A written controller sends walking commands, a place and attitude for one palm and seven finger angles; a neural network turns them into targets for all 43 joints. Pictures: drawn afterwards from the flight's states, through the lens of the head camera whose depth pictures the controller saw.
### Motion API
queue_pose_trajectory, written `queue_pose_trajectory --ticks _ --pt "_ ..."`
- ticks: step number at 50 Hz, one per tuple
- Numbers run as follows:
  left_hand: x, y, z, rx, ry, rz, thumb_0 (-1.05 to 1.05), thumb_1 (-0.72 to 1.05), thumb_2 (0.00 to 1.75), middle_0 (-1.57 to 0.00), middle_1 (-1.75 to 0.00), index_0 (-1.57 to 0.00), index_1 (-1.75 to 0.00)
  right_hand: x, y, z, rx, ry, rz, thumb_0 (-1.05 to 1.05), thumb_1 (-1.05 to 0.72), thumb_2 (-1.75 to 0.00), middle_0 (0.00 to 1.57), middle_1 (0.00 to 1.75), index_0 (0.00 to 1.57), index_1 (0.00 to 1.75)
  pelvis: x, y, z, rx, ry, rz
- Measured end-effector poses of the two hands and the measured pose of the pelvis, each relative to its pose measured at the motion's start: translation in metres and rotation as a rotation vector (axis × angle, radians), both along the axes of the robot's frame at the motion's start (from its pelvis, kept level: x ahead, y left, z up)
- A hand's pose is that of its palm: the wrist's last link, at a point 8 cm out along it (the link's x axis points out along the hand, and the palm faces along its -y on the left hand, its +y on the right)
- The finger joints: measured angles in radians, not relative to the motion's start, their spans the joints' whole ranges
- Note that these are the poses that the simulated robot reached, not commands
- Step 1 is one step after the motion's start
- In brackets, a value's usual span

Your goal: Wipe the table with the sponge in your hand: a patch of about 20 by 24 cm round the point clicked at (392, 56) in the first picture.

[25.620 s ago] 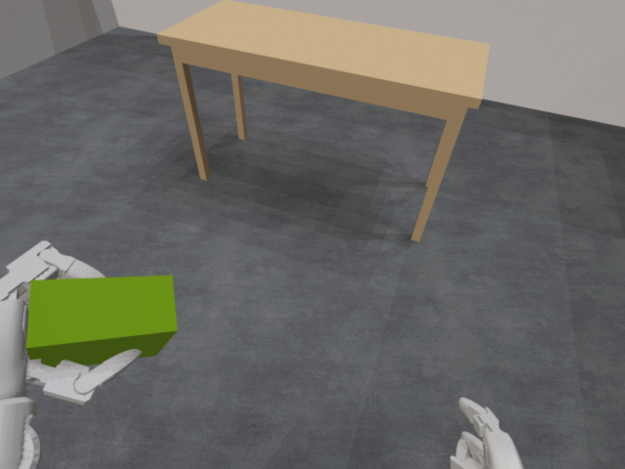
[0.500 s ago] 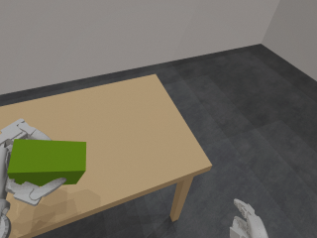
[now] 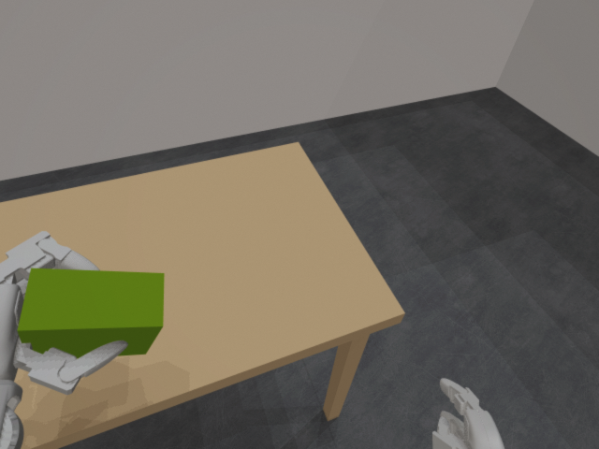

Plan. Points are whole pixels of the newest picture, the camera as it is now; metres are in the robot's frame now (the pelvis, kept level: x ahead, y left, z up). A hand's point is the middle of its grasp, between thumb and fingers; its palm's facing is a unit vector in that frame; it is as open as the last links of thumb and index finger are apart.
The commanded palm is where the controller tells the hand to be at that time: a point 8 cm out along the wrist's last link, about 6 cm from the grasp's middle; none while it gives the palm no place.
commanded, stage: shuffle to correct the standing spot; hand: left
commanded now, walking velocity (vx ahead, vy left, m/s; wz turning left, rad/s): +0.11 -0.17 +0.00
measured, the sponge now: (115, 316) +0.22 +0.21 +0.13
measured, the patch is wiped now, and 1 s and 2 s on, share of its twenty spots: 0.00 0.00 0.00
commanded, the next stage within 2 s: come to a stop and stand still in 1.88 s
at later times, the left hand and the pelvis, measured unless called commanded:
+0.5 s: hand (66, 312) +0.21 +0.24 +0.16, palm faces +0.29 -0.86 -0.42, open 9.9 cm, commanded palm +0.16 +0.28 +0.18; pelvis +0.00 +0.00 +0.00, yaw +0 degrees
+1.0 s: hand (82, 310) +0.21 +0.23 +0.16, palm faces +0.27 -0.87 -0.41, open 9.9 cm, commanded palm +0.16 +0.27 +0.18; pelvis -0.01 +0.00 +0.00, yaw -1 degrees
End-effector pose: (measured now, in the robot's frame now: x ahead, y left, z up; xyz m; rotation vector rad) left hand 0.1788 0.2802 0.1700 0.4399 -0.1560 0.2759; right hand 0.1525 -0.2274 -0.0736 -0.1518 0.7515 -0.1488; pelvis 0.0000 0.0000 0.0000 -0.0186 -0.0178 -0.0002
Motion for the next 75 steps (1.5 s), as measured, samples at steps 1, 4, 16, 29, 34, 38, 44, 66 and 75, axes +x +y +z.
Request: queue_pose_trajectory --ticks 1,4,16,29,34,38,44,66,75 --pt "0.000 0.000 -0.001 -0.004 0.001 0.001 -0.01 -0.49 1.03 -0.76 -1.35 -0.77 -1.35 0.000 0.000 0.000 -0.003 0.002 0.000 0.02 -0.90 -0.90 0.20 0.30 0.20 0.30 0.000 0.000 0.000 0.000 0.000 0.001" --pt "0.001 0.002 -0.002 -0.010 -0.001 0.003 -0.01 -0.49 1.03 -0.76 -1.35 -0.77 -1.35 -0.001 0.000 0.000 -0.011 0.009 0.001 0.02 -0.90 -0.90 0.20 0.30 0.20 0.30 0.001 0.001 0.000 -0.001 0.000 0.001" --pt "0.006 0.003 0.008 0.025 -0.024 -0.017 -0.01 -0.49 1.03 -0.76 -1.35 -0.77 -1.35 0.003 0.006 0.002 -0.003 -0.001 0.000 0.02 -0.90 -0.90 0.20 0.30 0.20 0.30 0.001 0.005 0.001 0.000 0.004 0.002" --pt "-0.005 0.003 0.003 0.006 -0.006 0.009 -0.01 -0.49 1.03 -0.76 -1.35 -0.77 -1.35 0.002 0.003 0.001 -0.002 -0.007 0.012 0.02 -0.90 -0.90 0.20 0.30 0.20 0.30 -0.001 0.002 0.001 0.002 -0.002 0.008" --pt "-0.007 -0.001 0.005 0.006 -0.023 0.006 -0.01 -0.49 1.03 -0.76 -1.35 -0.77 -1.35 0.001 -0.001 0.001 -0.003 -0.014 0.008 0.02 -0.90 -0.90 0.20 0.30 0.20 0.30 -0.005 -0.001 0.000 -0.001 -0.002 -0.001" --pt "-0.006 -0.004 0.005 0.008 -0.029 -0.006 -0.01 -0.49 1.03 -0.76 -1.35 -0.77 -1.35 -0.003 -0.005 0.001 -0.002 -0.019 -0.006 0.02 -0.90 -0.90 0.20 0.30 0.20 0.30 -0.008 -0.003 -0.002 -0.002 0.001 -0.011" --pt "-0.001 -0.009 0.003 0.000 -0.025 -0.025 -0.01 -0.49 1.03 -0.76 -1.35 -0.77 -1.35 -0.012 -0.011 0.000 -0.006 -0.006 -0.027 0.02 -0.90 -0.90 0.20 0.30 0.20 0.30 -0.008 -0.004 -0.002 -0.001 0.002 -0.016" --pt "0.003 -0.003 0.001 0.002 0.001 -0.008 -0.01 -0.49 1.03 -0.76 -1.35 -0.77 -1.35 -0.003 -0.001 -0.001 0.002 0.001 -0.019 0.02 -0.90 -0.90 0.20 0.30 0.20 0.30 0.000 0.001 0.001 0.004 -0.001 -0.013" --pt "0.004 -0.002 0.008 0.023 -0.015 -0.011 -0.01 -0.49 1.03 -0.76 -1.35 -0.77 -1.35 0.009 0.005 0.002 0.013 -0.023 0.000 0.02 -0.90 -0.90 0.20 0.30 0.20 0.30 0.001 0.002 0.001 0.004 0.002 -0.006"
